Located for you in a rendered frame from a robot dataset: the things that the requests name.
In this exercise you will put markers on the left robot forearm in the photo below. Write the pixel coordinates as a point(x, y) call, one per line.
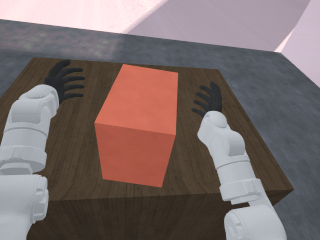
point(22, 149)

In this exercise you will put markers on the robot right hand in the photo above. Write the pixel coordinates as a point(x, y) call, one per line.
point(214, 101)

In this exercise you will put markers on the robot left upper arm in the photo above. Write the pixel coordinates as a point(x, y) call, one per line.
point(23, 201)

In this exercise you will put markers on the right robot forearm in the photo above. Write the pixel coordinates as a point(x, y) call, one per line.
point(227, 148)

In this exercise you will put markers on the robot left hand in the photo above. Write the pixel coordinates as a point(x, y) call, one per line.
point(57, 80)

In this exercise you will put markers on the robot right upper arm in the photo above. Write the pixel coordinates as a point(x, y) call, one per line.
point(256, 222)

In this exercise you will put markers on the pedestal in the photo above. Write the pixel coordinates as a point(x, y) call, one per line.
point(189, 205)

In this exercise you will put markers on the carton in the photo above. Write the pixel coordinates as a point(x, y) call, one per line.
point(136, 126)

